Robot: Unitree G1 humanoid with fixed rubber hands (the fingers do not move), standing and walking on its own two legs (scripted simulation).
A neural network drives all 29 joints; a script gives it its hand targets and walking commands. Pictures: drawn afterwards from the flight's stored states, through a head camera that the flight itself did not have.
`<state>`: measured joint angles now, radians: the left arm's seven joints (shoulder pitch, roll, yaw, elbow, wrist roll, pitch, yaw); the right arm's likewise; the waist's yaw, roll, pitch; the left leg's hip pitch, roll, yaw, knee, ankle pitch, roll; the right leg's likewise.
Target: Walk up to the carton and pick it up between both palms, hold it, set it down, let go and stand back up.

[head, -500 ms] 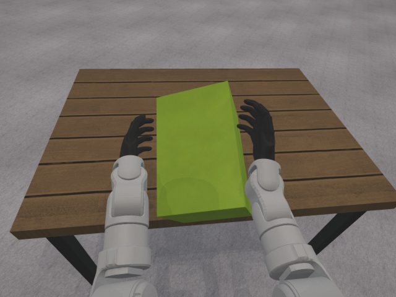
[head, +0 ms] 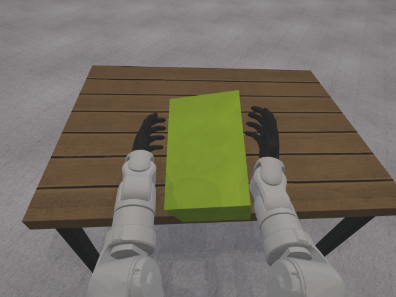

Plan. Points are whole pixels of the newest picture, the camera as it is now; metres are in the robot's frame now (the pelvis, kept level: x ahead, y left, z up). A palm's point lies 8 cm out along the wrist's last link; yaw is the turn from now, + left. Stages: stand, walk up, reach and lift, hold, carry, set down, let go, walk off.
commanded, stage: set down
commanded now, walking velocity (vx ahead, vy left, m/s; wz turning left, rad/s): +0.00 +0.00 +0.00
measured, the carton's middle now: (209, 158) +0.43 +0.00 +0.04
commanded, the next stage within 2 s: none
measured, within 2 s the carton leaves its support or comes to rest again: neither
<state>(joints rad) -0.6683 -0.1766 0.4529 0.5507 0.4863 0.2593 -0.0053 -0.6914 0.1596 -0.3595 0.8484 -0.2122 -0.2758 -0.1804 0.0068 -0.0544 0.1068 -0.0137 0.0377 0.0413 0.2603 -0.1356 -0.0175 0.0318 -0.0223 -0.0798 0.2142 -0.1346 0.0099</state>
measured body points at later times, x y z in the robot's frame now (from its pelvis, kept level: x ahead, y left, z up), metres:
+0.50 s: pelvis +0.01 +0.00 +0.00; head +0.02 +0.03 +0.45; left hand +0.41 +0.16 +0.08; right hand +0.42 -0.09 +0.12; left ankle +0.01 +0.13 -0.75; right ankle +0.00 -0.12 -0.75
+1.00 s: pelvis +0.02 +0.00 +0.00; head +0.04 +0.03 +0.45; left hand +0.42 +0.16 +0.07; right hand +0.44 -0.09 +0.11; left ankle +0.01 +0.13 -0.75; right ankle +0.00 -0.12 -0.75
